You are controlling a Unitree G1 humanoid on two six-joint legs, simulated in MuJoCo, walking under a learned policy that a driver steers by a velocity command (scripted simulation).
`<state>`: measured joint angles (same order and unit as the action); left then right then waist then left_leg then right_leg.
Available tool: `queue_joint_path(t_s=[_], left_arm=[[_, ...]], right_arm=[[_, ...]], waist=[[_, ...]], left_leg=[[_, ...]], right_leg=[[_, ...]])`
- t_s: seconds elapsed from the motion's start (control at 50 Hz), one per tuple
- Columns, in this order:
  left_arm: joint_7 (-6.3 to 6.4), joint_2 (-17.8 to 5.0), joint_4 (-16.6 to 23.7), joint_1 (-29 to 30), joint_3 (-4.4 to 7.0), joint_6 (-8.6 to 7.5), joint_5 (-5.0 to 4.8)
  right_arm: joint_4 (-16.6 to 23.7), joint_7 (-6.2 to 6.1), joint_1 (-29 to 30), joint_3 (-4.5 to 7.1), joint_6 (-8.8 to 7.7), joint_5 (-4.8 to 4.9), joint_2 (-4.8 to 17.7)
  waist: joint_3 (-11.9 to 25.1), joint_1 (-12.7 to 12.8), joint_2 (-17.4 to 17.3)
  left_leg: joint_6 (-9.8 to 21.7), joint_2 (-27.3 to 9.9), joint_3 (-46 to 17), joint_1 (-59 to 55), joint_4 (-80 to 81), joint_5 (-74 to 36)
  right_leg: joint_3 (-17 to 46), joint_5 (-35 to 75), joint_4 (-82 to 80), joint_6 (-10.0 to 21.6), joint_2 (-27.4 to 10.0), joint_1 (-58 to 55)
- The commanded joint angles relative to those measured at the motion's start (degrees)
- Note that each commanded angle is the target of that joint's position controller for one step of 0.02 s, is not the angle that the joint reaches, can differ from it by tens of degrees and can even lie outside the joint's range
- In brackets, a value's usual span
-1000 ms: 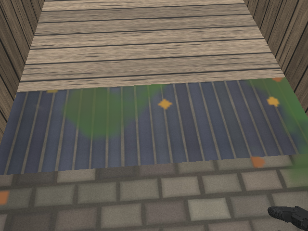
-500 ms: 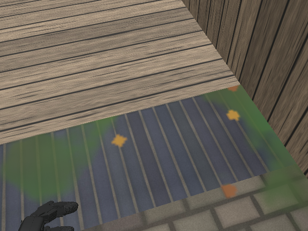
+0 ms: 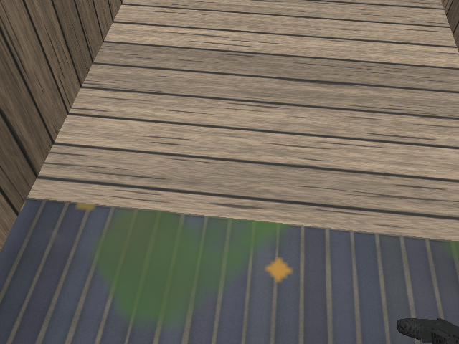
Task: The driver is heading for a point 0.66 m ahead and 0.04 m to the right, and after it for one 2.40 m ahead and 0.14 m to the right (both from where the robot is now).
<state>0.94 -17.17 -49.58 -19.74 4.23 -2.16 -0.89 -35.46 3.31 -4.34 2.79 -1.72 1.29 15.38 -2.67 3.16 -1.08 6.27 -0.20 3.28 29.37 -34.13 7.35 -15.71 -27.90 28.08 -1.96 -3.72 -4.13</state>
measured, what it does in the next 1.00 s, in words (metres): walks ahead: right foot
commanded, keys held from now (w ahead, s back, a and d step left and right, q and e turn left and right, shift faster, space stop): w+q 0.12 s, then w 0.02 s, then w+e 0.64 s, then w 0.22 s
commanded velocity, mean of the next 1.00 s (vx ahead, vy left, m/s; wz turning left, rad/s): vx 0.50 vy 0.00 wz -0.13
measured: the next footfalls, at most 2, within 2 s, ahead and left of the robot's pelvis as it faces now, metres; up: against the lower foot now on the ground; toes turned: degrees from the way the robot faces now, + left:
right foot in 0.52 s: +0.48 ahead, -0.11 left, +0.00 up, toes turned +0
left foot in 1.02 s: +0.78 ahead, +0.05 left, +0.00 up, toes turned -14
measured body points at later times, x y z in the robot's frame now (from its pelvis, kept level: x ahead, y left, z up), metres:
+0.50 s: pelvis +0.29 -0.01 +0.01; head +0.32 -0.01 +0.46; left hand +0.47 +0.24 -0.08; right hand +0.35 -0.30 -0.11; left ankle +0.12 +0.09 -0.72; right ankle +0.44 -0.11 -0.71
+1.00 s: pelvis +0.58 -0.03 +0.02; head +0.61 -0.04 +0.47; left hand +0.67 +0.25 -0.10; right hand +0.76 -0.30 -0.06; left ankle +0.75 +0.06 -0.71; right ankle +0.44 -0.11 -0.72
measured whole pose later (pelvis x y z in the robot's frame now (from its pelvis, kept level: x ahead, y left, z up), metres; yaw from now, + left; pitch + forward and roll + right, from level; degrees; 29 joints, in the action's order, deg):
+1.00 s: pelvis +0.58 -0.03 +0.02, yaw -12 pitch +2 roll -1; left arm 0.6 -16.9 -44.1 -21.6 3.2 -2.1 -1.0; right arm -38.1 1.5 -3.4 1.6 -6.4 -0.1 15.8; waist -0.4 4.8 -1.7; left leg -0.3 -0.2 -2.6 28.8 -26.9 -0.5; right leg 10.7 -22.1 22.3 4.0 6.2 1.6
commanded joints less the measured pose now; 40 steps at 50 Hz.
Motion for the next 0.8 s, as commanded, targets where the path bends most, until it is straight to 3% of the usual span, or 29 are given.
queue_joint_path(t_s=[0.02,0.04,0.06,0.08,0.1,0.14,0.18,0.22,0.28,0.34,0.42,0.46,0.48,0.5,0.52,0.54,0.56,0.58,0.6,0.62,0.64,0.66,0.72,0.8], left_arm=[[-0.36,-1.2,8.3,-3.5,-0.99,-2.19,2.29],[-1.23,-5.9,8.8,2.9,-0.36,-4.45,0.38],[-1.66,-8.4,10.9,8.7,0.34,-5.54,-1.67],[-1.38,-7.4,11.1,9.2,-0.03,-6.10,-1.10],[-1.01,-7.5,10.4,8.8,0.21,-6.05,0.42],[-1.10,-7.6,9.6,6.2,0.62,-4.65,1.17],[-1.22,-5.5,8.3,4.5,0.08,-3.36,1.42],[-1.16,-4.0,9.0,7.9,-0.60,-2.80,1.27],[-1.66,-3.0,9.8,13.2,-1.27,-3.02,0.60],[-2.47,-3.0,10.9,17.5,-1.49,-3.33,-0.26],[-3.88,-3.7,13.0,20.5,-1.33,-3.41,-0.49],[-4.54,-4.1,13.5,19.2,-1.10,-3.41,-0.24],[-4.58,-5.0,13.1,16.7,-0.65,-3.25,-0.06],[-4.40,-6.5,12.1,11.8,0.28,-3.02,0.13],[-3.97,-9.0,10.3,4.0,1.75,-2.82,0.21],[-3.26,-13.5,9.4,-4.5,2.99,-2.39,0.12],[-3.62,-16.1,9.3,-5.1,3.31,-2.74,-0.35],[-3.46,-10.3,9.5,-6.1,2.00,-2.61,-0.83],[-3.03,-8.8,10.2,-3.2,1.59,-2.48,-0.38],[-2.78,-8.7,11.0,-0.1,1.50,-2.32,-0.02],[-2.61,-7.7,11.8,2.5,1.14,-2.15,0.18],[-2.35,-7.1,12.5,3.9,0.76,-2.10,0.81],[-1.64,-7.4,12.8,4.6,0.93,-2.04,0.35],[-0.38,-9.0,11.5,2.6,1.46,-1.52,-0.20]], right_arm=[[-0.5,-1.79,-18.4,6.66,0.07,0.49,19.9],[1.1,-1.57,-20.5,5.20,-0.75,0.03,14.9],[0.5,-1.43,-18.6,4.32,-1.48,-0.56,12.2],[0.6,-1.48,-15.2,3.95,-1.83,-0.37,11.0],[1.3,-1.62,-11.4,3.44,-1.84,-0.43,9.4],[2.5,-2.08,-8.2,2.78,-2.03,-1.37,7.7],[1.2,-2.47,-8.5,2.51,-2.59,-1.31,7.6],[-0.3,-2.93,-10.0,2.62,-2.92,-1.37,8.6],[-2.0,-3.22,-11.5,2.37,-3.03,-1.39,9.0],[-4.2,-3.05,-13.8,2.50,-3.33,-1.38,10.1],[-6.8,-3.18,-15.2,2.90,-2.62,-1.14,10.5],[-7.2,-3.65,-14.4,3.21,-1.94,-0.90,11.0],[-7.0,-3.93,-13.4,3.37,-1.61,-0.97,11.6],[-6.7,-4.25,-12.5,3.46,-1.14,-1.04,12.0],[-6.1,-4.73,-11.9,3.07,-0.66,-1.12,11.3],[-4.7,-5.30,-13.4,1.95,-0.91,-2.44,9.1],[-3.3,-4.09,-20.2,0.02,-2.44,-2.95,2.8],[-3.9,-3.09,-15.6,0.62,-4.19,-1.32,7.9],[-1.9,-2.47,-9.8,1.05,-5.34,0.41,9.7],[-1.2,-2.65,-6.9,0.79,-6.02,-0.16,9.2],[-0.9,-2.95,-5.6,1.13,-6.18,-1.55,9.3],[-0.7,-3.02,-6.5,1.35,-5.81,-2.02,9.1],[-0.9,-3.36,-8.4,1.09,-4.33,-2.41,7.4],[0.6,-3.55,-1.3,0.11,-4.01,-2.39,4.9]], waist=[[17.8,-5.3,-14.7],[23.9,-10.0,-7.3],[15.3,-10.5,-4.7],[10.4,-7.7,-0.3],[7.2,-5.2,1.1],[6.1,-2.2,-0.8],[5.6,-1.6,-0.8],[3.6,-2.9,-1.6],[2.0,-5.6,-2.4],[0.2,-7.9,-2.4],[-1.8,-8.4,-1.7],[-0.7,-7.0,-2.4],[1.4,-5.4,-3.3],[5.0,-2.7,-3.6],[9.7,1.4,-2.1],[16.5,3.8,5.1],[21.9,-1.4,18.7],[22.1,2.7,11.6],[14.1,3.2,8.5],[9.8,1.8,2.2],[6.4,0.0,0.0],[5.9,-1.9,1.7],[4.6,-3.7,3.6],[2.7,-1.5,4.5]], left_leg=[[16.7,-15.9,-39.5,-51.2,8.2,9.0],[17.9,-19.0,-50.5,-53.4,16.0,14.9],[14.7,-17.3,-41.9,-47.5,17.5,10.3],[12.9,-14.8,-35.0,-39.0,17.4,4.5],[11.5,-12.5,-29.7,-31.5,18.0,-1.9],[11.2,-10.4,-25.0,-23.5,20.3,-9.4],[11.2,-9.9,-19.5,-19.6,21.8,-16.0],[10.0,-8.9,-15.0,-18.0,23.1,-17.9],[6.8,-6.8,-9.6,-18.1,24.2,-13.1],[6.0,-9.1,-8.9,-21.4,25.5,-7.5],[5.1,-13.2,-7.7,-32.0,22.8,-11.8],[3.7,-14.1,-6.3,-35.5,19.0,-21.5],[2.7,-13.7,-5.1,-36.1,15.3,-31.6],[1.7,-12.5,-3.4,-35.8,8.4,-41.9],[-0.3,-9.8,-0.6,-31.7,-3.0,-45.1],[-2.9,-6.9,1.6,-18.6,-21.3,-26.9],[-6.6,5.7,-3.2,6.0,-39.0,23.4],[-5.7,2.9,-11.1,12.6,-43.3,24.4],[-4.9,0.4,-10.4,16.1,-42.2,19.2],[-4.7,-1.9,-9.6,14.9,-38.4,15.1],[-5.3,-3.3,-9.1,12.5,-33.5,12.6],[-5.8,-4.2,-9.4,9.0,-31.4,11.1],[-8.6,-4.6,-7.7,6.7,-24.5,9.8],[-10.8,-2.6,-6.3,3.8,-8.1,-5.2]], right_leg=[[8.0,-3.7,47.6,0.5,4.3,42.2],[20.8,-5.9,52.8,1.3,4.8,48.2],[21.2,-0.2,51.2,2.6,2.2,52.0],[21.0,4.7,46.1,3.1,-0.2,50.0],[20.8,7.2,41.1,2.6,-1.9,46.4],[20.7,10.1,37.0,1.2,-3.3,40.2],[18.7,13.3,32.9,-0.6,-3.6,38.5],[17.9,20.0,26.4,-1.7,-4.1,39.6],[16.9,32.6,14.5,-0.8,-3.2,38.1],[16.5,38.0,8.0,0.6,-1.9,37.9],[17.6,30.8,4.2,3.7,-0.5,43.8],[16.5,25.3,3.5,5.4,0.8,42.5],[14.8,22.6,3.5,6.4,2.5,38.4],[12.6,21.5,3.3,7.7,4.9,31.3],[12.2,23.9,1.8,9.4,6.8,19.6],[27.0,27.5,2.2,13.6,-3.1,2.7],[58.1,15.3,-4.6,24.5,-14.6,-15.7],[60.7,6.3,-9.4,22.6,-13.9,-17.8],[53.0,7.9,-10.7,20.4,-12.5,-11.5],[47.8,13.1,-11.2,19.1,-10.5,-3.9],[43.8,19.8,-12.2,18.6,-8.8,2.7],[41.6,24.8,-13.4,18.6,-7.4,6.9],[36.7,32.2,-15.3,19.3,-5.4,13.4],[30.5,31.5,-15.4,16.1,-1.1,18.5]])
Velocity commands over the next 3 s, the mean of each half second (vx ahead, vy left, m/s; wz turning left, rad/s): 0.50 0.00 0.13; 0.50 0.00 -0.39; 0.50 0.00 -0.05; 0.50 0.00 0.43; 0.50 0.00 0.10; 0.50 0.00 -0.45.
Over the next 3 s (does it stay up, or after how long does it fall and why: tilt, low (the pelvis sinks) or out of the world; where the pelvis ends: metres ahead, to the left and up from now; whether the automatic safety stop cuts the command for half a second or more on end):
stays up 1.66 -0.10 0.03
